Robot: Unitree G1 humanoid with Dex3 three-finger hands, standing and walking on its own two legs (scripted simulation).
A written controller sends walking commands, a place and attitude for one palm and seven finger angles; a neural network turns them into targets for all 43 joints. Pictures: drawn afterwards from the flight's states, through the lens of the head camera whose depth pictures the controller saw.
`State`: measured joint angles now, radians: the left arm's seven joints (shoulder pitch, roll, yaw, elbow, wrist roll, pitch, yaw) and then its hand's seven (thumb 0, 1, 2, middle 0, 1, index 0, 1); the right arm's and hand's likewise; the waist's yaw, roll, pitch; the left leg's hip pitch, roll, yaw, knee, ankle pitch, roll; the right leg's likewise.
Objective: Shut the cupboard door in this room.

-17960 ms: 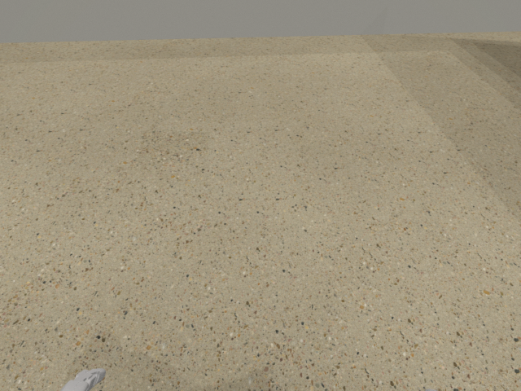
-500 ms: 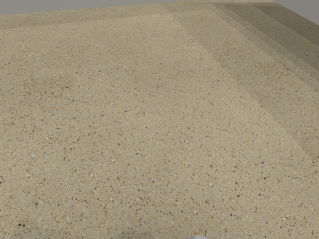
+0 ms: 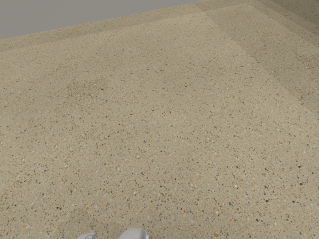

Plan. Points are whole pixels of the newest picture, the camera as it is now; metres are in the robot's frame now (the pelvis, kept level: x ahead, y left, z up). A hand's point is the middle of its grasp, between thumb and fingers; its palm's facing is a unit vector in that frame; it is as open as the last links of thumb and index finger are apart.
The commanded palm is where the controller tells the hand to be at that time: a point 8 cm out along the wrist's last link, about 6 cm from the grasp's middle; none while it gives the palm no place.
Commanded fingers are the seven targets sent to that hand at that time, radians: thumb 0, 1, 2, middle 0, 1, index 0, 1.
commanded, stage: turn or walk to find it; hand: left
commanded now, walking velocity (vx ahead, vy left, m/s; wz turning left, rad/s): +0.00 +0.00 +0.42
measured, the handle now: out of the picture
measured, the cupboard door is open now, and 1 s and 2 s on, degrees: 86 86 86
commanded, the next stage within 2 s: stand and wait in 0.46 s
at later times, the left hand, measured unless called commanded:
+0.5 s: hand out of the picture -0.03 +0.27 -0.18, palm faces +0.27 -0.93 -0.25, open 7.4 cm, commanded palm none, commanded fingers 0.00 0.90 0.90 -0.20 -0.30 -0.20 -0.30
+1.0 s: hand out of the picture -0.03 +0.20 -0.15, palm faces +0.43 -0.86 -0.28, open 7.4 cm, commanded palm none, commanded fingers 0.00 0.90 0.90 -0.20 -0.30 -0.20 -0.30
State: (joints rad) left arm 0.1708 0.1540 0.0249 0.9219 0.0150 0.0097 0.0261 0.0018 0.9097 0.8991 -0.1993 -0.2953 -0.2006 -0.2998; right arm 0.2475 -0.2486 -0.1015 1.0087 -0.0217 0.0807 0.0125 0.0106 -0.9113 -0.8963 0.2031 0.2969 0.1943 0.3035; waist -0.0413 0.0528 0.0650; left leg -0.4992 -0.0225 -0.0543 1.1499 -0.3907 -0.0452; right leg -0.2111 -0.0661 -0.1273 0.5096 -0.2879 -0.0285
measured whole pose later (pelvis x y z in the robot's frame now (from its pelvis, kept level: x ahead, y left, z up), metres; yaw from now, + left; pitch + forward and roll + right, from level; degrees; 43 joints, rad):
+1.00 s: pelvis -0.02 +0.00 +0.00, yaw +27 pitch +0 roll +2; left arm 0.20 0.16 0.03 0.92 0.02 0.01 0.02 0.00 0.91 0.90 -0.20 -0.30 -0.20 -0.30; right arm 0.23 -0.26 -0.10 1.00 -0.02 0.08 0.02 0.01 -0.91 -0.90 0.20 0.30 0.19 0.30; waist -0.03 0.04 0.07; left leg -0.50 0.02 -0.04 1.20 -0.36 -0.06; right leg -0.21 -0.10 -0.19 0.50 -0.28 -0.02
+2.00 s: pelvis -0.01 -0.02 +0.00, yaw +57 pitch -1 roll +2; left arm 0.21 0.16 0.03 0.91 0.02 0.01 0.02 0.00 0.91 0.90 -0.20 -0.30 -0.20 -0.30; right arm 0.24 -0.27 -0.10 0.99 -0.02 0.09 0.02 0.01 -0.91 -0.90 0.20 0.30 0.19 0.30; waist -0.03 0.04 0.07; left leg -0.48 0.03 -0.05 1.18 -0.35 -0.08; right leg -0.22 -0.10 -0.21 0.49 -0.26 -0.03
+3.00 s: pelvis +0.01 +0.08 +0.00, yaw +87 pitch -1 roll +3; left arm 0.38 0.15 0.03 1.02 0.02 -0.06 0.01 0.00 0.91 0.90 -0.20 -0.30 -0.20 -0.30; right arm 0.27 -0.25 -0.10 1.01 -0.03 0.04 0.04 0.01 -0.91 -0.90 0.20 0.30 0.19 0.30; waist -0.02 0.03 0.03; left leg -0.65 0.07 -0.01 1.20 -0.18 -0.03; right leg 0.01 -0.09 -0.24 0.35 -0.34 0.00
